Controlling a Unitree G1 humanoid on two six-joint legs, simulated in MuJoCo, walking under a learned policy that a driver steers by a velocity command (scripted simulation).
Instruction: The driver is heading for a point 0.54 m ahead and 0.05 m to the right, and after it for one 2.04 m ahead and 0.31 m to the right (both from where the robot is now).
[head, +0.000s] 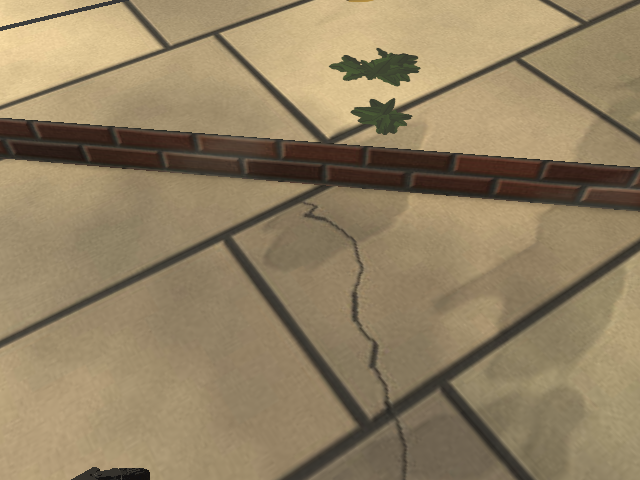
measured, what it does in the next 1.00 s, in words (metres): walks ahead, turning right: left foot, then right foot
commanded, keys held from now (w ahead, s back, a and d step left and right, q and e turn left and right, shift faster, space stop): w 0.40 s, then w+e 0.58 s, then w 0.02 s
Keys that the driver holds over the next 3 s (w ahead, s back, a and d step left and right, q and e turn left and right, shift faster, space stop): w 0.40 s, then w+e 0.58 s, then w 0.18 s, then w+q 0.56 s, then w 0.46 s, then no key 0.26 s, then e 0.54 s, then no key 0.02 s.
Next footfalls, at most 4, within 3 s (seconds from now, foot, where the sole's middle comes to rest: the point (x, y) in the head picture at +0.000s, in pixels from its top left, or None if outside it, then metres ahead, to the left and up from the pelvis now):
0.44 left None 0.43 0.13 -0.77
0.98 right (398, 386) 0.67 -0.17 -0.77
1.52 left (341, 259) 1.03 -0.07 -0.77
1.86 right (422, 222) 1.15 -0.29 -0.77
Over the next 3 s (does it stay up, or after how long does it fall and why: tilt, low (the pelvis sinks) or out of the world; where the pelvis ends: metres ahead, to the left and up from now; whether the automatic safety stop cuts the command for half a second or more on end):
stays up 1.38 -0.22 0.16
